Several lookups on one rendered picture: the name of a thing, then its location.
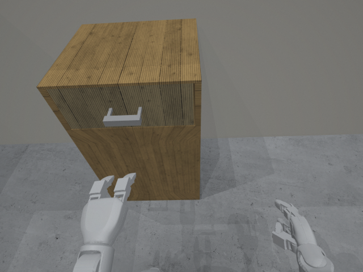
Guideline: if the cabinet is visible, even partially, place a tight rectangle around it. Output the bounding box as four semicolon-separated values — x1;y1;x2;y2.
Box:
37;18;201;201

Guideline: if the left robot forearm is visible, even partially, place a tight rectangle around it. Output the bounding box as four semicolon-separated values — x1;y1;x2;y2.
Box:
73;243;115;272

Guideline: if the right robot forearm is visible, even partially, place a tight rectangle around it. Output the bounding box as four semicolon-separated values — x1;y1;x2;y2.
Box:
296;244;334;272

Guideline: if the robot right hand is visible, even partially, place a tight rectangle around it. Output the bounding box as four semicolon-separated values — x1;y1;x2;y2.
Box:
272;199;318;254

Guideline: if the robot left hand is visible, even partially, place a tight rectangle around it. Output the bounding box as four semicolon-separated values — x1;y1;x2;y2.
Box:
81;173;136;246

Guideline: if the drawer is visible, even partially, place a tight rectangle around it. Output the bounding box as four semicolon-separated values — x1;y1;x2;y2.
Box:
47;83;194;129

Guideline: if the handle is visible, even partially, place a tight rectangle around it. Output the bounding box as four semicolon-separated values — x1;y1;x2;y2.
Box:
103;107;142;126

